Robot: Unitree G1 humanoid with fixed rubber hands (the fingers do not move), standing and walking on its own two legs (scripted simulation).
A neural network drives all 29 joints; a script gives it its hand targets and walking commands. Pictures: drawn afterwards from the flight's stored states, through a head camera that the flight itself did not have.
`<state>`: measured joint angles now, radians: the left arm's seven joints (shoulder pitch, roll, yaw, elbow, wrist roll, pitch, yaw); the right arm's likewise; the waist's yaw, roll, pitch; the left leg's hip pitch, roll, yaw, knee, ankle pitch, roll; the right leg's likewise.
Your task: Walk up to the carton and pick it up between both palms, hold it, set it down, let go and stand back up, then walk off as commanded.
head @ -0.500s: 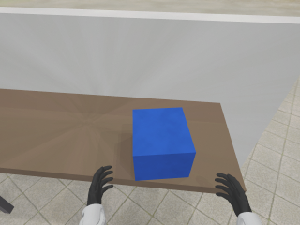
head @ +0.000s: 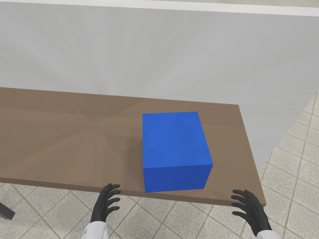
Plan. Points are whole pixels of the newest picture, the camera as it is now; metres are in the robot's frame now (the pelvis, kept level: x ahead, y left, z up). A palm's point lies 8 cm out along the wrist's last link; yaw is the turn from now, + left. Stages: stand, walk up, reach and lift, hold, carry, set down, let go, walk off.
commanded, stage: set down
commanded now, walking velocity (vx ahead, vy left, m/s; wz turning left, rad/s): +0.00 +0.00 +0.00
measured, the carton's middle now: (172, 150) +0.43 -0.01 -0.05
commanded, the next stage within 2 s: let go in 1.16 s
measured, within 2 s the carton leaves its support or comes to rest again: neither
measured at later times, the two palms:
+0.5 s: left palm (90, 228) +0.19 +0.20 -0.06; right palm (257, 231) +0.19 -0.21 -0.05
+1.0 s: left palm (82, 235) +0.18 +0.22 -0.08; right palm (257, 235) +0.18 -0.22 -0.06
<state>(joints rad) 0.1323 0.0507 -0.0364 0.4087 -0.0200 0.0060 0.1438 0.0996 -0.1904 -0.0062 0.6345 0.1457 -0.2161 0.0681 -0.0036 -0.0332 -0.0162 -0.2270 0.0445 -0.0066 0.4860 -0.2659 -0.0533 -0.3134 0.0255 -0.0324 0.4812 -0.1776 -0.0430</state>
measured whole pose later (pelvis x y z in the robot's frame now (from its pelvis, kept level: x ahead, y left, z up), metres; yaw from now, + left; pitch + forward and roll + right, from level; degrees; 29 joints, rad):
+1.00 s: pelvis +0.01 +0.01 +0.00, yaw +0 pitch +1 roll -1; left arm 0.19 0.16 0.00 0.46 0.01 0.10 0.04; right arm 0.15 -0.19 -0.01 0.67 0.13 -0.20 0.04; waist 0.00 -0.03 0.03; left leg -0.21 0.04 -0.01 0.48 -0.28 -0.04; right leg -0.28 0.03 -0.03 0.43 -0.17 -0.03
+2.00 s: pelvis +0.02 +0.01 +0.00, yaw +0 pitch +1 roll -1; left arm 0.19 0.29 0.01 0.68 0.03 -0.02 -0.01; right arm 0.15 -0.28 -0.04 0.70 0.06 -0.03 0.00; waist 0.00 -0.03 -0.02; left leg -0.21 0.04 -0.01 0.49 -0.30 -0.04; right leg -0.28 0.03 -0.03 0.46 -0.19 -0.03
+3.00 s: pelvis +0.00 +0.01 +0.00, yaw +0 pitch +0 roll +0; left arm 0.19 0.32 0.01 0.91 0.03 -0.05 -0.01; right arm 0.16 -0.31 -0.03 0.80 0.06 -0.02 0.00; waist 0.00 0.01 -0.05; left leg -0.21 0.04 -0.01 0.49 -0.28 -0.03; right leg -0.28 0.03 -0.03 0.46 -0.17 -0.03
